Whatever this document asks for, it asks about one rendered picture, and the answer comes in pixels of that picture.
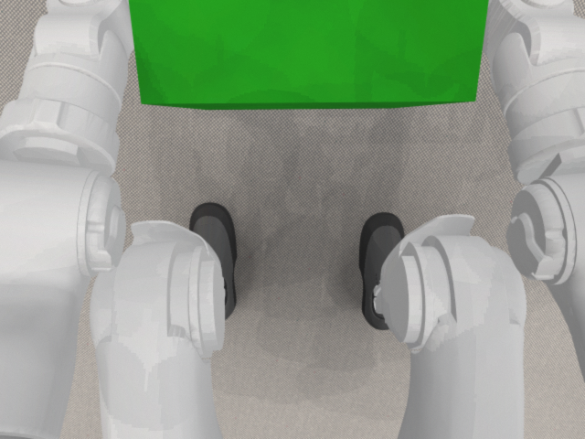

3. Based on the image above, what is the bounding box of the robot right forearm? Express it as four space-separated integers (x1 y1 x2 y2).
482 0 585 186

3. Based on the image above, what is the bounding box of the carton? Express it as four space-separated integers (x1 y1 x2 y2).
129 0 489 110

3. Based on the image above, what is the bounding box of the left robot thigh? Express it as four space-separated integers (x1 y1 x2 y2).
95 241 225 439

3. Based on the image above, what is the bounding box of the right robot thigh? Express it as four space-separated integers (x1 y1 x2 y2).
388 235 525 439

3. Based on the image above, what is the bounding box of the left robot upper arm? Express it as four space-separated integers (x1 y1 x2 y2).
0 159 126 439

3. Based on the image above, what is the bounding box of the robot thigh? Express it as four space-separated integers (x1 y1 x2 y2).
388 235 525 439
95 241 225 439

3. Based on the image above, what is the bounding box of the robot left forearm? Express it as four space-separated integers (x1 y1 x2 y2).
0 0 134 177

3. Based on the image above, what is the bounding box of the right robot upper arm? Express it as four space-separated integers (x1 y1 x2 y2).
505 173 585 382

